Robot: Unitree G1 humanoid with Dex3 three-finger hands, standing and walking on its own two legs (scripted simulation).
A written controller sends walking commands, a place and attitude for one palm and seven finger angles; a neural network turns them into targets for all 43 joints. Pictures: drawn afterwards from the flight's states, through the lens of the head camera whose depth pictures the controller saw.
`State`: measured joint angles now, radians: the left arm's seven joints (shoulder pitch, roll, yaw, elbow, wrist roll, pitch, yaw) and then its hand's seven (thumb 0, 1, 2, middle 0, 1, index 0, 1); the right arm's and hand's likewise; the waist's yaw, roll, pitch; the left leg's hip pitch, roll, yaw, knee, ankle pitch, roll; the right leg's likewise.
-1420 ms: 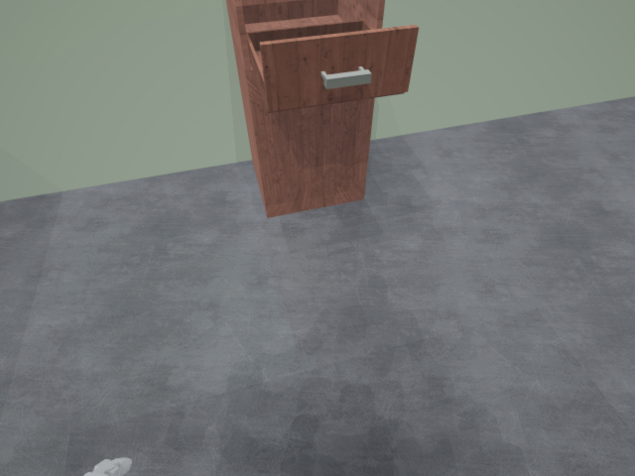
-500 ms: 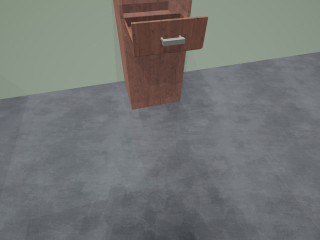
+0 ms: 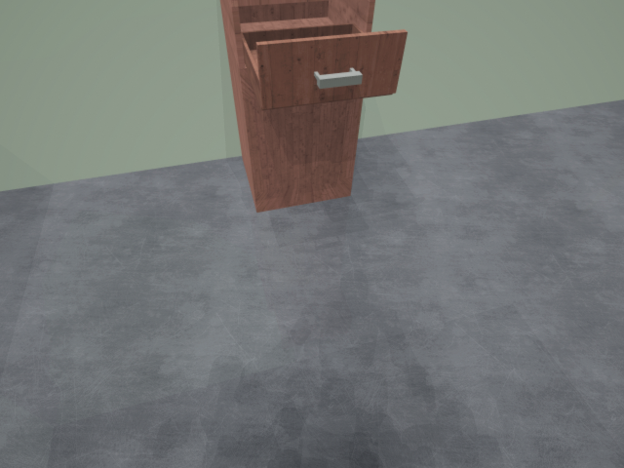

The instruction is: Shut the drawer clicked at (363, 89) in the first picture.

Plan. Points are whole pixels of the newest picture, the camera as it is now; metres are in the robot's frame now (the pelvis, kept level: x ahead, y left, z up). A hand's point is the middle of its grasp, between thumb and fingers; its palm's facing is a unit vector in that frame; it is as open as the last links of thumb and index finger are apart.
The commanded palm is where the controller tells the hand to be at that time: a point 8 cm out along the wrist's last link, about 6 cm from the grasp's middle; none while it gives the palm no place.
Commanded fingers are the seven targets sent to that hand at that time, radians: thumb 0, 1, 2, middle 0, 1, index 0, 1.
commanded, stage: look at it before walking up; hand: left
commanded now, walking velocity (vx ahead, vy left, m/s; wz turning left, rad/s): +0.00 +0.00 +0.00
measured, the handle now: (337, 76) +1.09 -0.01 +0.00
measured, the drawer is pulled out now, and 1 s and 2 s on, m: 0.29 0.29 0.29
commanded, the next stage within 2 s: walk to a spot facing it in 0.02 s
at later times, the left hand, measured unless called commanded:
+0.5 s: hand out of the picture +0.06 +0.19 -0.18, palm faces -0.14 -0.96 -0.26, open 7.4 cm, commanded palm none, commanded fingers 0.00 0.90 0.90 -0.20 -0.30 -0.20 -0.30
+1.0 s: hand out of the picture +0.13 +0.18 -0.18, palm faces -0.25 -0.95 -0.19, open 7.4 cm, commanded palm none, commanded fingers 0.00 0.90 0.90 -0.20 -0.30 -0.20 -0.30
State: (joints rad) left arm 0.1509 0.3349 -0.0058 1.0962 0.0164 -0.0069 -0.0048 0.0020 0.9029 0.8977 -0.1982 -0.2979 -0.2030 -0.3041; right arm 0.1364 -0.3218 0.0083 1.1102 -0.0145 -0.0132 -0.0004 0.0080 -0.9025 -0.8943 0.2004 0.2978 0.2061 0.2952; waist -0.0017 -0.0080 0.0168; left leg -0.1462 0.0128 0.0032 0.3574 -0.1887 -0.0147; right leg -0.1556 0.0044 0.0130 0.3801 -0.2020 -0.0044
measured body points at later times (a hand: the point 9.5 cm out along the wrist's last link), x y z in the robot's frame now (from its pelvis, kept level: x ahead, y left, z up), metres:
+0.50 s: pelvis +0.00 -0.01 -0.02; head +0.01 -0.03 +0.43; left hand +0.07 +0.24 -0.16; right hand +0.03 -0.28 -0.17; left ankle +0.00 +0.13 -0.75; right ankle -0.01 -0.11 -0.74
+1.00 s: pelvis +0.15 -0.01 -0.01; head +0.17 -0.02 +0.44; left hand +0.15 +0.23 -0.16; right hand +0.21 -0.28 -0.13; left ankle +0.28 +0.07 -0.71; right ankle -0.01 -0.11 -0.75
